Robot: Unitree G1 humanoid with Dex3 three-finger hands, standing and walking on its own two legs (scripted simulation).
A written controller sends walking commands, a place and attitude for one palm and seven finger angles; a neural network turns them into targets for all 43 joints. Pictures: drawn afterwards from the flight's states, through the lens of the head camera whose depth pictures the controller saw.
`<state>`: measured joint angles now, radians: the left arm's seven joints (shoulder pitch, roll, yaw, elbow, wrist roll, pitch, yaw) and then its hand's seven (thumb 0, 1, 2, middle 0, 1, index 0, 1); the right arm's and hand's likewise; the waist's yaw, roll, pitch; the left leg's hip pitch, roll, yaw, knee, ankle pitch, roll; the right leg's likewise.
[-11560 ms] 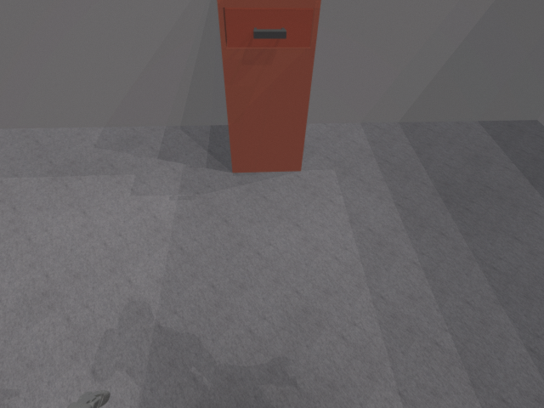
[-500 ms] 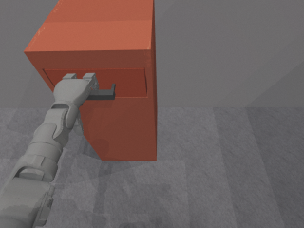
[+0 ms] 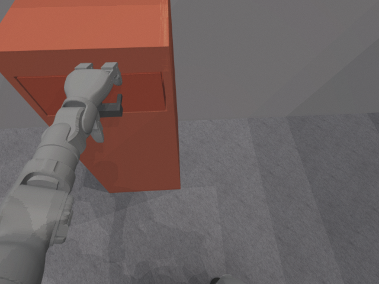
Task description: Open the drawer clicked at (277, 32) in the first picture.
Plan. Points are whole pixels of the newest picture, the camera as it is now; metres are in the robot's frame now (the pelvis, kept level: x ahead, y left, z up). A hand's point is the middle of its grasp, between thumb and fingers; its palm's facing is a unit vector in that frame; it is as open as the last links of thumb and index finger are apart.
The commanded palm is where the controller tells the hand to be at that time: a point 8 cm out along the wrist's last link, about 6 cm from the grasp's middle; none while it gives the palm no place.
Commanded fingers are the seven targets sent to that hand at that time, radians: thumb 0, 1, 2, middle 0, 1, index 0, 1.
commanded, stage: move the hooked fingers above the handle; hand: left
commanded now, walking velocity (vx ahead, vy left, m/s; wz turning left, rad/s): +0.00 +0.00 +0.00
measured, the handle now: (97, 104) +0.55 +0.21 +0.00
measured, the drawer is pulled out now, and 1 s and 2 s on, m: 0.00 0.00 0.00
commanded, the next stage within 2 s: none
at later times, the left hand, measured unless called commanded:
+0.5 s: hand (73, 109) +0.48 +0.23 +0.06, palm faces -0.12 +0.03 -0.99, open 13.8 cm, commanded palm +0.48 +0.22 +0.11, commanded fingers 0.00 -0.50 0.30 -0.30 -1.20 -0.30 -1.20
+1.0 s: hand (98, 95) +0.50 +0.18 +0.08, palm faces +0.01 +0.02 -1.00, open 13.5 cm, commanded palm +0.48 +0.22 +0.11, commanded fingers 0.00 -0.50 0.30 -0.30 -1.20 -0.30 -1.20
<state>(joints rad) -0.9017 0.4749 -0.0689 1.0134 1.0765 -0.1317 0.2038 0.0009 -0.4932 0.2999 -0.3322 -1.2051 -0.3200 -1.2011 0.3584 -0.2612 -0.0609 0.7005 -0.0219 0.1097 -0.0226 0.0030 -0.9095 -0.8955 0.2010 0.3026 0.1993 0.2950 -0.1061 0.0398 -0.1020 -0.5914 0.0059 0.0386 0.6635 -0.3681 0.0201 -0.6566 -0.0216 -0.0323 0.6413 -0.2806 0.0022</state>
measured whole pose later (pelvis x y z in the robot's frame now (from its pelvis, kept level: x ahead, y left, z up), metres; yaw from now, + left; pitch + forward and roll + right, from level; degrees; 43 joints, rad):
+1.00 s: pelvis -0.02 +0.01 +0.00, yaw -2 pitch +17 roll +0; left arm -1.01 0.47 -0.05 1.17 1.10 0.01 0.29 0.00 -0.49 0.30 -0.39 -1.24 -0.37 -1.28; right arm 0.30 -0.25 0.01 0.69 0.00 0.13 -0.02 0.00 -0.91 -0.90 0.20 0.30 0.20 0.30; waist -0.14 0.06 -0.11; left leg -0.63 0.00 0.07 0.68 -0.35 0.03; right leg -0.71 -0.02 0.00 0.66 -0.25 0.01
